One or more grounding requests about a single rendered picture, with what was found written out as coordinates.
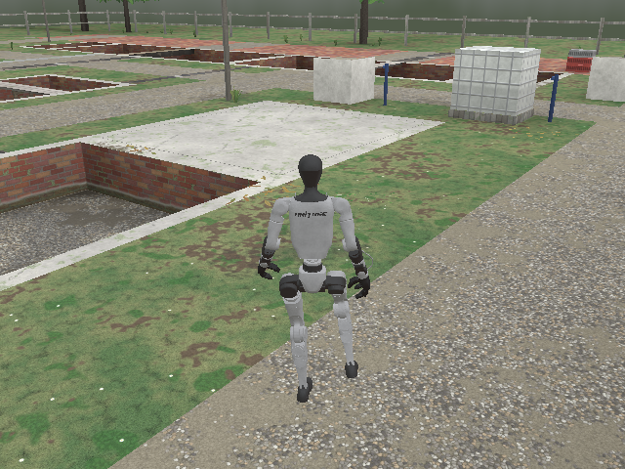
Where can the left robot upper arm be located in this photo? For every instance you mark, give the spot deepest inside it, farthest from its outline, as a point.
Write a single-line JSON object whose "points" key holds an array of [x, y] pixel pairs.
{"points": [[280, 207]]}

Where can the left robot hand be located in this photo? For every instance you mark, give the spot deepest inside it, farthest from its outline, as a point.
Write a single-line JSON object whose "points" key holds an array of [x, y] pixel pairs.
{"points": [[262, 272]]}

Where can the left robot forearm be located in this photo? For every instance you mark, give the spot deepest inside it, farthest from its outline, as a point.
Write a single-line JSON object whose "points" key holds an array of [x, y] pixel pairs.
{"points": [[266, 255]]}

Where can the left robot shin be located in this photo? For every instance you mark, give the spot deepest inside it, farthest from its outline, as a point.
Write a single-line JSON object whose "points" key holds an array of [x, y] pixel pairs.
{"points": [[300, 357]]}

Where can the right robot forearm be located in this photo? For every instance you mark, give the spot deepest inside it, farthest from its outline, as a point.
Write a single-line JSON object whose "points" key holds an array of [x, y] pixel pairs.
{"points": [[358, 261]]}

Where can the robot left thigh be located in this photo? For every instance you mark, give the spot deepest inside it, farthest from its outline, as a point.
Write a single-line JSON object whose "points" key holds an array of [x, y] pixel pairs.
{"points": [[292, 297]]}

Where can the right robot hand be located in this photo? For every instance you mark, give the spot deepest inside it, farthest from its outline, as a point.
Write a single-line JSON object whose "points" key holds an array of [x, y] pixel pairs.
{"points": [[363, 283]]}

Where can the right robot upper arm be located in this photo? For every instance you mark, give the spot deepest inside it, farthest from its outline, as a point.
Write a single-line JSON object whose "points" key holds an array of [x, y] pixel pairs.
{"points": [[346, 220]]}

